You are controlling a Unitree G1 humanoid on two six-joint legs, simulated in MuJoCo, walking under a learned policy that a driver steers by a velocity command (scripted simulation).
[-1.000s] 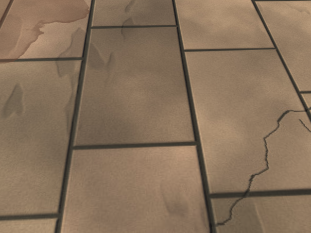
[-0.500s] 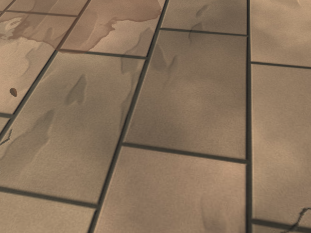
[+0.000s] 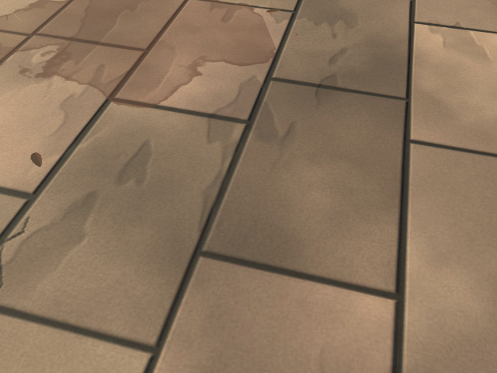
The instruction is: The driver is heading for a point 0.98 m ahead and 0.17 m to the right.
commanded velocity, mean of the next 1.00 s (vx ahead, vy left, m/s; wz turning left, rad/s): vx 0.25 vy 0.00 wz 0.01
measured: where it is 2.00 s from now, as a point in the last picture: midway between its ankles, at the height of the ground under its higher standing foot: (267, 287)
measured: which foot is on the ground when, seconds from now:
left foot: down 0.00-0.12, up 0.14-0.56, down 0.58-1.00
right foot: up 0.00-0.10, down 0.12-0.58, up 0.60-0.90, down 0.92-1.00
